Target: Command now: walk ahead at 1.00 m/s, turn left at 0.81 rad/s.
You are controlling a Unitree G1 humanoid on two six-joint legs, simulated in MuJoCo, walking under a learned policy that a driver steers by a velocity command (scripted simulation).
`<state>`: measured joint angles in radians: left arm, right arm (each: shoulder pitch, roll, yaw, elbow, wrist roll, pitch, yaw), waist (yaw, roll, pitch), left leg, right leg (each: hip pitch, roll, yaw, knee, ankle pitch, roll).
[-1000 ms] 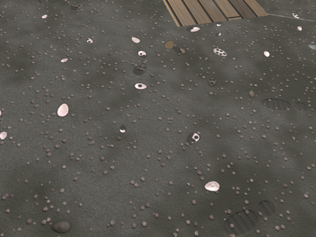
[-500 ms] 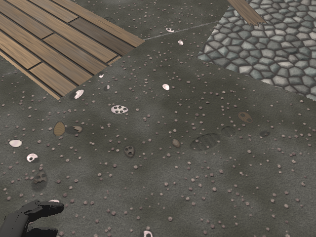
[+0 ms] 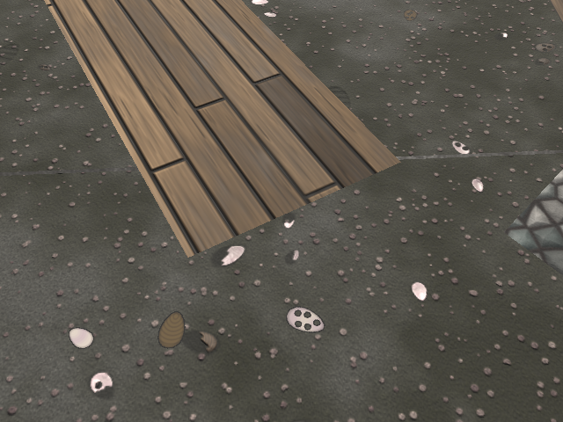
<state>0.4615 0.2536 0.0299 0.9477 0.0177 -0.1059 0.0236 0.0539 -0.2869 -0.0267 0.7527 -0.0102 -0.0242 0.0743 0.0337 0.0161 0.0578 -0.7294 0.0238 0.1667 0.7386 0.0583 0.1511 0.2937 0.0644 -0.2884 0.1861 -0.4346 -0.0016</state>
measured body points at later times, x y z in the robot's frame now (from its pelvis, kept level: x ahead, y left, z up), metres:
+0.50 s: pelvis +0.50 +0.04 +0.00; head +0.53 +0.05 +0.45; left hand +0.64 +0.34 -0.06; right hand +0.61 -0.26 -0.11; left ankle +0.23 +0.02 -0.67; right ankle +0.68 -0.03 -0.72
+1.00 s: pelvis +0.90 +0.22 +0.02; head +0.92 +0.24 +0.47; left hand +0.83 +0.50 -0.11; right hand +1.15 +0.04 -0.07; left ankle +0.88 +0.34 -0.71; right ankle +0.80 +0.07 -0.60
